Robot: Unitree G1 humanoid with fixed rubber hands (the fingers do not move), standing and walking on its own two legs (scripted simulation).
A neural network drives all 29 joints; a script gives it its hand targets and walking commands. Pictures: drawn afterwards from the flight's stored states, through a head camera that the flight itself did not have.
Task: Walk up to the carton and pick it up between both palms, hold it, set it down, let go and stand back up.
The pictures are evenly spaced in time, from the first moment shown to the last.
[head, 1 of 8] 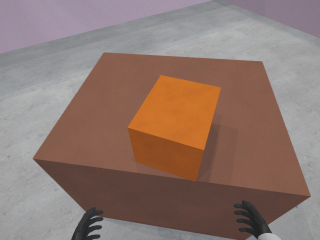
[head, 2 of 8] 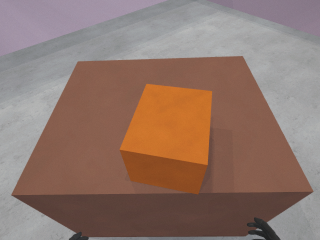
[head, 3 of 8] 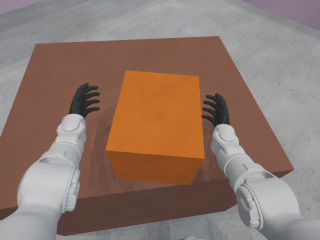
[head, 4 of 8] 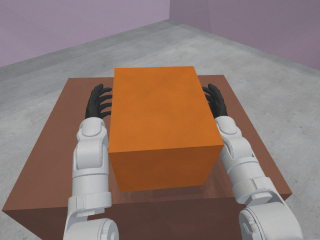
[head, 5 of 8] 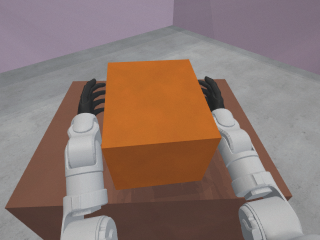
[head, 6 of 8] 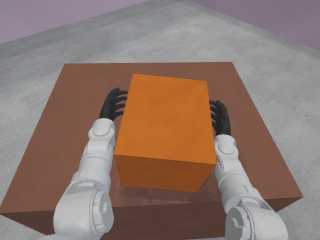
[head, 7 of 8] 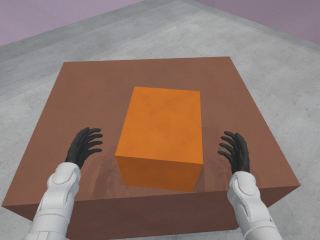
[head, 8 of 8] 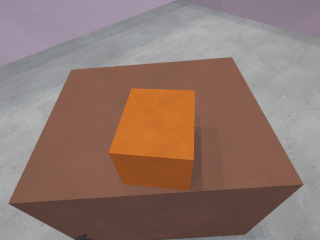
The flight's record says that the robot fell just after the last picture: no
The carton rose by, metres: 0.19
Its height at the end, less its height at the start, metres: +0.00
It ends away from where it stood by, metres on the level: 0.01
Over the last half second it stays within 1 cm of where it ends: yes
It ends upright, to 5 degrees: yes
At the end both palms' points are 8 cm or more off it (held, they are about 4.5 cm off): yes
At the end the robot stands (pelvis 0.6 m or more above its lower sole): yes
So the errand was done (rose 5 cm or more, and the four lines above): yes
